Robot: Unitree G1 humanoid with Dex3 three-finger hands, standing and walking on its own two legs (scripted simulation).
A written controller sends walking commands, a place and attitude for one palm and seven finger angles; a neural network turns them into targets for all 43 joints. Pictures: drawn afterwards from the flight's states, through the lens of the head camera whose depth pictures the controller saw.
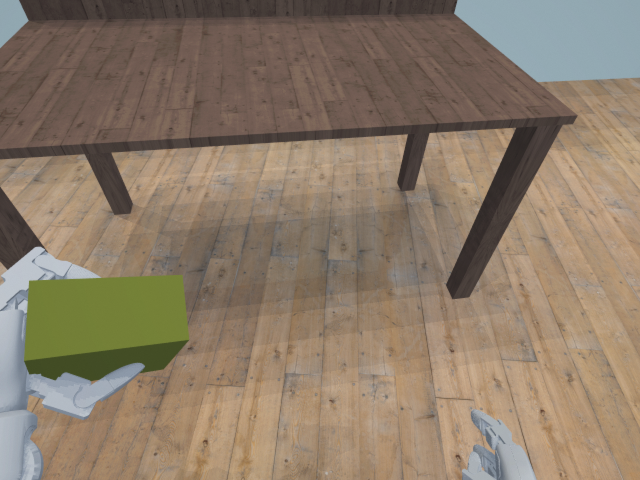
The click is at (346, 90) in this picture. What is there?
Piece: table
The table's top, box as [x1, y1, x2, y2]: [0, 14, 577, 158]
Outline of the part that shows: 577,115 454,14 39,20 28,21 0,48 0,158 572,123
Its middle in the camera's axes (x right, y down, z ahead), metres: -0.16 -0.50 +1.11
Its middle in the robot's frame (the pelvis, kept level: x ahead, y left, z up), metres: +1.15 +0.24 +0.01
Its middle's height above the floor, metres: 0.78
